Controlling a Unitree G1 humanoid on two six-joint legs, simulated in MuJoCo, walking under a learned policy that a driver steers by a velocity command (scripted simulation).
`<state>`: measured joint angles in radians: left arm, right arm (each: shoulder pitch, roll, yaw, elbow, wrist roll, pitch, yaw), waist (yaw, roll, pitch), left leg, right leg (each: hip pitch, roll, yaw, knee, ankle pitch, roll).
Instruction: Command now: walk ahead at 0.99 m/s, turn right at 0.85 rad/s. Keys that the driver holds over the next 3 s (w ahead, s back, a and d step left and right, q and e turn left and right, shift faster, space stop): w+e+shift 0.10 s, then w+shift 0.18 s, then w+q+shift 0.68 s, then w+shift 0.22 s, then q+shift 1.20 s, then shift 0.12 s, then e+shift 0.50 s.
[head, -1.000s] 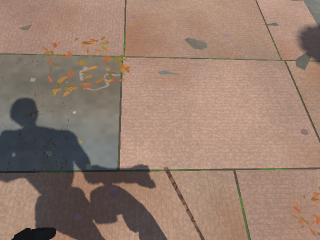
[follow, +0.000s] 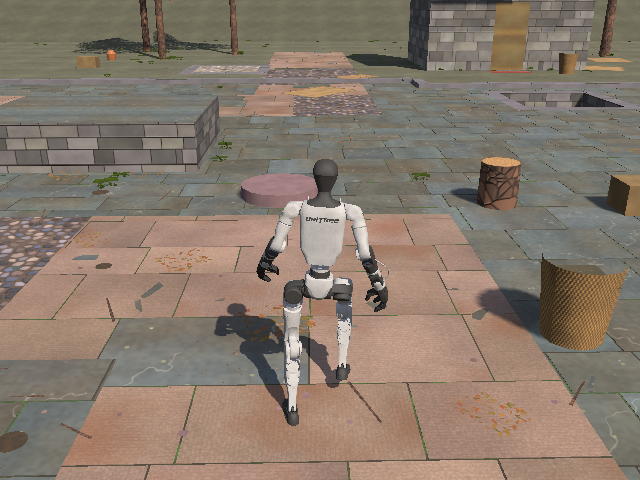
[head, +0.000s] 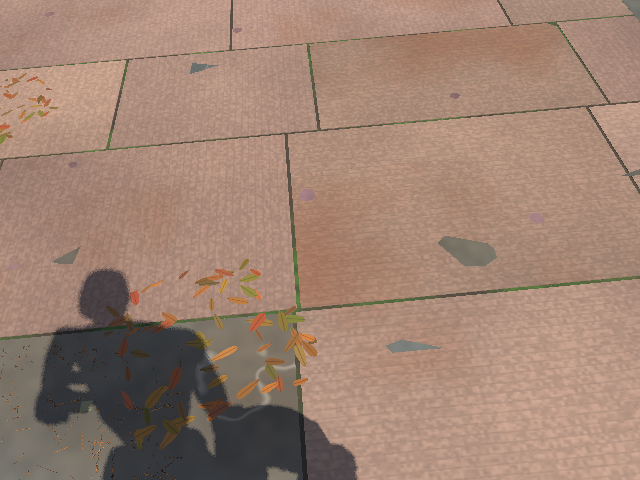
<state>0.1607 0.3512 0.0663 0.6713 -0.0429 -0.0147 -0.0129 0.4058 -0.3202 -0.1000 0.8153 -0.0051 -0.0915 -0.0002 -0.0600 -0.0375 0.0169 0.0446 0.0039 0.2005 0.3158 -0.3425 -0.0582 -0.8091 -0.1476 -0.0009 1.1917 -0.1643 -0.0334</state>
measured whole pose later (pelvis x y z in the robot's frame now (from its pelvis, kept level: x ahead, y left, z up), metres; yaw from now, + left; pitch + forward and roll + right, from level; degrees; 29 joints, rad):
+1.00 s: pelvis +0.92 -0.12 +0.01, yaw +15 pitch +2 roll -1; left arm -0.03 0.24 -0.01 0.52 0.00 -0.14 0.01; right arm 0.44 -0.23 -0.04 0.78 0.05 -0.07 0.00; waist -0.12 -0.02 0.02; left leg -0.04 -0.17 -0.28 0.43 -0.37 0.12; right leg -0.64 -0.05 0.19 0.56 0.06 0.08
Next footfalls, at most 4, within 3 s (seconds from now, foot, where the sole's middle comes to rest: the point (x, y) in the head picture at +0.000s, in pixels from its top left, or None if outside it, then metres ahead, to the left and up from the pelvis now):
0.16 right None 0.35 -0.11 -0.77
0.66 left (357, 339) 0.83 -0.07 -0.77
1.08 right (396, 213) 1.23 -0.22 -0.77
1.48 left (278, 167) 1.47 0.11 -0.77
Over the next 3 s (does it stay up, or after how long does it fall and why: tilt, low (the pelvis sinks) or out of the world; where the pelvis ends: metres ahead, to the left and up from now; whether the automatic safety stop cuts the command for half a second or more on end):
stays up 1.49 0.02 0.00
